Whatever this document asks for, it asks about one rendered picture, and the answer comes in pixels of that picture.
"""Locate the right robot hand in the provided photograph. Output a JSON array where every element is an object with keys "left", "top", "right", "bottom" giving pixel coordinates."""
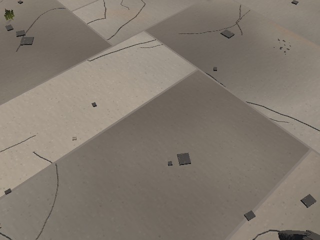
[{"left": 278, "top": 230, "right": 320, "bottom": 240}]

